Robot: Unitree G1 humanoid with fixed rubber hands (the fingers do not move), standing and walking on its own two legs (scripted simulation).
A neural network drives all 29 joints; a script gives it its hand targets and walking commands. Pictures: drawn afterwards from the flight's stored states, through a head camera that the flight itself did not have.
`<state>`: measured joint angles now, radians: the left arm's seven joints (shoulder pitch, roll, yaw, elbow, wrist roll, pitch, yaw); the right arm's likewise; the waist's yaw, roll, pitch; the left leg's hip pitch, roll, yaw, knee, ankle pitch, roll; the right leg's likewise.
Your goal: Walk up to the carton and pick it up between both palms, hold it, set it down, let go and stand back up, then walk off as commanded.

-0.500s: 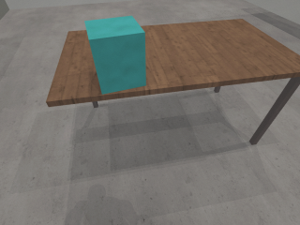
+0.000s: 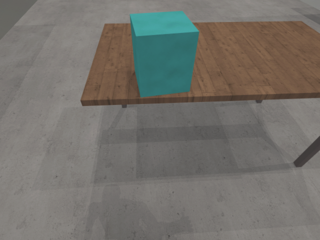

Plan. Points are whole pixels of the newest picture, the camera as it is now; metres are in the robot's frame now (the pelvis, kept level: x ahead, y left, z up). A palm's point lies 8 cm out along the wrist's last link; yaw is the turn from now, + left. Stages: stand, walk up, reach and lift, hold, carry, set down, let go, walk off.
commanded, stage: walk off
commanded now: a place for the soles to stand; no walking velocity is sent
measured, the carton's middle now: (161, 54) +0.78 +0.00 +0.08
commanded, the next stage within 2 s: stand in 0.22 s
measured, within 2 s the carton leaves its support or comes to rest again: neither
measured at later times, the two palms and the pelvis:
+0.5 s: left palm out of the picture +0.10 +0.29 -0.08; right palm out of the picture +0.10 -0.33 -0.10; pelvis +0.01 -0.03 +0.00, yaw -1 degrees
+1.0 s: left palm out of the picture +0.13 +0.28 -0.09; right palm out of the picture +0.11 -0.33 -0.09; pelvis +0.01 -0.03 +0.00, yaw -1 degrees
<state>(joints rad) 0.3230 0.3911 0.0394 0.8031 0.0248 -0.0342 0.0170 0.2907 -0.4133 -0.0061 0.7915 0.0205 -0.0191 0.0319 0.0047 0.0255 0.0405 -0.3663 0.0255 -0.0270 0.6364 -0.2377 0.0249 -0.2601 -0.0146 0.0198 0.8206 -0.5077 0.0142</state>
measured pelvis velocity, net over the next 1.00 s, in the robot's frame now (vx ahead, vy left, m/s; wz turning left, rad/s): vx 0.01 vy -0.03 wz -0.02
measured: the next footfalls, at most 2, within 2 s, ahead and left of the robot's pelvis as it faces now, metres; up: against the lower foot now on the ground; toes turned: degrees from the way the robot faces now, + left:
right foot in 0.26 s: +0.04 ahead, -0.15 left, +0.00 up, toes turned +0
